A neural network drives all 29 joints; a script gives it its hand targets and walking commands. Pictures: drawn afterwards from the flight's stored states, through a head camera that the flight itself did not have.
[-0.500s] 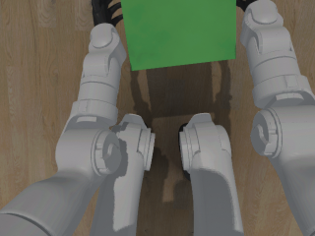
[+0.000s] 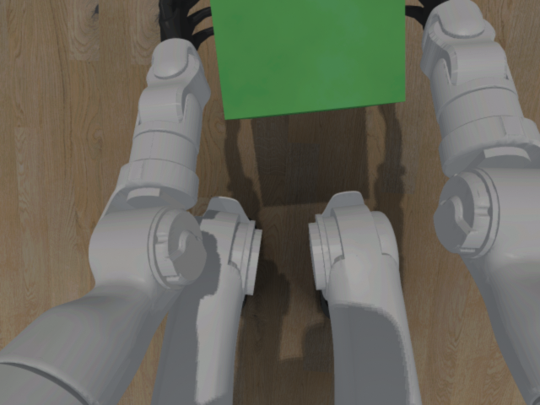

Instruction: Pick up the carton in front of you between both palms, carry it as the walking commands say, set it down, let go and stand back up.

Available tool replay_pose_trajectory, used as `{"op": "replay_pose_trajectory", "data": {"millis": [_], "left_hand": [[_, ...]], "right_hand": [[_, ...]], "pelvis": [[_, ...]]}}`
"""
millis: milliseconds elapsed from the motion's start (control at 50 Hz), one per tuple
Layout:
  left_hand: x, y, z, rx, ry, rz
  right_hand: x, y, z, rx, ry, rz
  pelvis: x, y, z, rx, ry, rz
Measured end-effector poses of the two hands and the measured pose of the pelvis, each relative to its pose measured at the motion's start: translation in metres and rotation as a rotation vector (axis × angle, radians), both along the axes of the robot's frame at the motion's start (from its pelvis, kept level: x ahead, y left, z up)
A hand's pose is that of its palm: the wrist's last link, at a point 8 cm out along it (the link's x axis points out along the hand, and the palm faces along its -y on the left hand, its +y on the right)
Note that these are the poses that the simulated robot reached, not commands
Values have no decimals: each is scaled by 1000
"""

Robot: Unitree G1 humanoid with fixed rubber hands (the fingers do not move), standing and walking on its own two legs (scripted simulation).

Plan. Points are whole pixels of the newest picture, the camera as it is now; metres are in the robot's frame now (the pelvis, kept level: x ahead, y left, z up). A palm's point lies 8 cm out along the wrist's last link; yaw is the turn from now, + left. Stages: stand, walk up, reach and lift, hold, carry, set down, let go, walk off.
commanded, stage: set down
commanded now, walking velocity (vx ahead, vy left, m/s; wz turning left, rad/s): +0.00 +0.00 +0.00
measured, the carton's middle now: (303, 42) +0.54 -0.05 -0.24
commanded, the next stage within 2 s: let go in 1.88 s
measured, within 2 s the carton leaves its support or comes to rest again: rests again in 0.10 s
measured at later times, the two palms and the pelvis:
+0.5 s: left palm (180, 33) +0.53 +0.10 -0.15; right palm (436, 1) +0.54 -0.21 -0.15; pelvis +0.01 -0.01 +0.00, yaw +0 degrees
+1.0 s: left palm (157, 50) +0.51 +0.13 -0.14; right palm (468, 15) +0.52 -0.24 -0.14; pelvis -0.01 +0.00 -0.01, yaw +0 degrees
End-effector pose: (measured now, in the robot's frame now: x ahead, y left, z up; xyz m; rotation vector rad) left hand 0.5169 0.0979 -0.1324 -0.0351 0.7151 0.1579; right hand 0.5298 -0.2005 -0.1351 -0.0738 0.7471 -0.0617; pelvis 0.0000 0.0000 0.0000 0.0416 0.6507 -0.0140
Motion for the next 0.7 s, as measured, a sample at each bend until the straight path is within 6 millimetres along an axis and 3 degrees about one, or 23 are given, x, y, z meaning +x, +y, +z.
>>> {"op": "replay_pose_trajectory", "data": {"millis": [360, 580, 640, 700], "left_hand": [[16, 5, -17, -6, -5, -25], [14, 5, -18, 8, -15, -62], [3, 9, -29, 45, 35, -102], [-18, 26, -47, 83, 108, -80]], "right_hand": [[15, -5, -19, 46, -5, 10], [13, -4, -21, 41, -31, 22], [4, -10, -30, 7, -10, 30], [-16, -27, -49, -31, 45, -14]], "pelvis": [[16, -4, 1, 13, 54, -3], [10, -6, -6, 16, 10, -7], [8, -6, -9, 19, -6, -9], [7, -7, -10, 20, -16, -13]]}}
